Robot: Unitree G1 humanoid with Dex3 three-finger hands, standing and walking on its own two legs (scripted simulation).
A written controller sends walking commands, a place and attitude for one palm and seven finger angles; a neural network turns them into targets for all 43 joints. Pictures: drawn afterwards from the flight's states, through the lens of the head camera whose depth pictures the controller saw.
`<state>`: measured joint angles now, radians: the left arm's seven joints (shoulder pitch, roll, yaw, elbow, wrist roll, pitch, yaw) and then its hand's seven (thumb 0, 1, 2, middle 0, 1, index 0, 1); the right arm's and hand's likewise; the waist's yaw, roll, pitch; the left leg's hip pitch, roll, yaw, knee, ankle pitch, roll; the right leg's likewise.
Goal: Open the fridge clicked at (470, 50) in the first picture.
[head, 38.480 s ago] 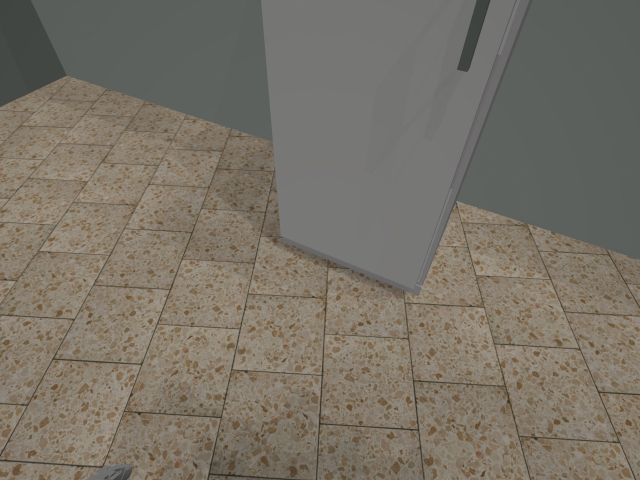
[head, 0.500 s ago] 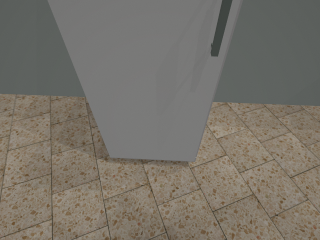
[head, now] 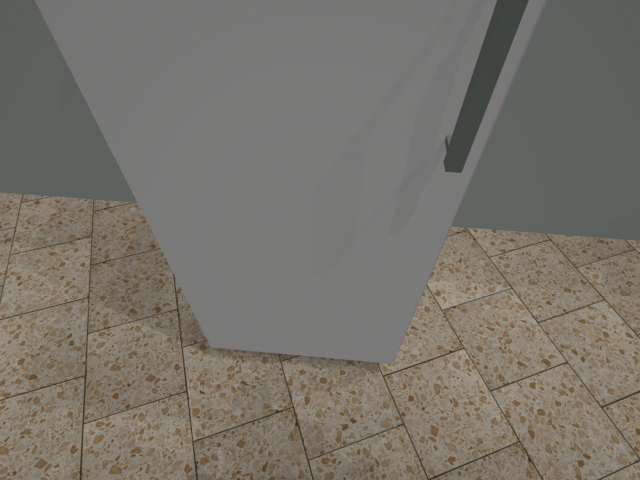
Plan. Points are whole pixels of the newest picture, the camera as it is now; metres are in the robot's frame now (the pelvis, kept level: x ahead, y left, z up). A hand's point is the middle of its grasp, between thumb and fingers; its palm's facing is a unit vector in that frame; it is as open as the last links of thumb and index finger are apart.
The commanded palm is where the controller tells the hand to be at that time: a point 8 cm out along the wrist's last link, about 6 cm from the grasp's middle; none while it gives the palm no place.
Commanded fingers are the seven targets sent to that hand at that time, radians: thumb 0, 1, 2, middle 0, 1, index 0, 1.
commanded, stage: come to a stop and stand still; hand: right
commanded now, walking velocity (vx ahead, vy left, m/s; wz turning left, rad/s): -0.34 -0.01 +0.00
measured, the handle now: (482, 65) +0.50 -0.13 +0.27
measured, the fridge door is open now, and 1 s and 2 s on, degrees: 0 0 0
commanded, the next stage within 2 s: look again from close up in 1.38 s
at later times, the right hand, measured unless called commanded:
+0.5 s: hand out of the picture +0.11 -0.19 -0.16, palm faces -0.04 +0.96 -0.27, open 7.4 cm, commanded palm none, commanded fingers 0.00 -0.90 -0.90 0.20 0.30 0.20 0.30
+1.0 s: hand out of the picture +0.02 -0.24 -0.16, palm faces -0.02 +0.97 -0.25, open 7.4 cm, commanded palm none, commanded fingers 0.00 -0.90 -0.90 0.20 0.30 0.20 0.30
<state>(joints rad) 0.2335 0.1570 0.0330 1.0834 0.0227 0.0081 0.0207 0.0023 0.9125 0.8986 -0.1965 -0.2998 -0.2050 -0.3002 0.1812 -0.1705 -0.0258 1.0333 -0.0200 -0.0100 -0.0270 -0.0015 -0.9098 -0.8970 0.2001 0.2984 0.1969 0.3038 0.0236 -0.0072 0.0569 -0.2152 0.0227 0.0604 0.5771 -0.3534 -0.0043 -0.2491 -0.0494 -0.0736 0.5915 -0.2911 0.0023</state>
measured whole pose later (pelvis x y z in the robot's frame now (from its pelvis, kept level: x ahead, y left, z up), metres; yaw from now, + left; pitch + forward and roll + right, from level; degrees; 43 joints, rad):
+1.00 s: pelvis +0.00 -0.04 +0.01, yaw +2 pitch -1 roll +0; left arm 0.25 0.19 0.01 0.95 0.02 0.01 0.00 -0.01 0.92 0.90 -0.20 -0.30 -0.21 -0.30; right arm 0.33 -0.21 0.02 0.97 -0.02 0.02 -0.02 0.00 -0.91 -0.90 0.20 0.30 0.20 0.30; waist -0.01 -0.01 -0.01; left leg -0.23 0.07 -0.01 0.52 -0.28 -0.04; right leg -0.27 0.03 -0.10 0.50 -0.22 -0.07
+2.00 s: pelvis +0.02 -0.01 +0.01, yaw +2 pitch -1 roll +0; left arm 0.24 0.18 0.00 1.11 0.01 -0.02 0.01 0.00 0.91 0.90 -0.20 -0.30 -0.20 -0.30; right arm 0.27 -0.19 0.02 1.09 -0.01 -0.01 -0.02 0.00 -0.91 -0.90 0.20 0.30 0.20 0.30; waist 0.00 0.01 0.02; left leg -0.16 0.02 0.00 0.44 -0.26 -0.01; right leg -0.19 -0.01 -0.08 0.42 -0.20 -0.01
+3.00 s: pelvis +0.02 +0.00 +0.01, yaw +1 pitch -1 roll +0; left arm 0.22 0.20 0.00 1.13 0.02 -0.02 0.02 0.00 0.91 0.90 -0.20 -0.30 -0.20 -0.30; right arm 0.25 -0.22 0.01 1.10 -0.01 -0.02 -0.01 0.00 -0.91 -0.90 0.20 0.30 0.20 0.30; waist 0.00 0.02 0.03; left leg -0.14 0.01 0.01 0.40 -0.25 0.00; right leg -0.18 -0.02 -0.07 0.39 -0.19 0.00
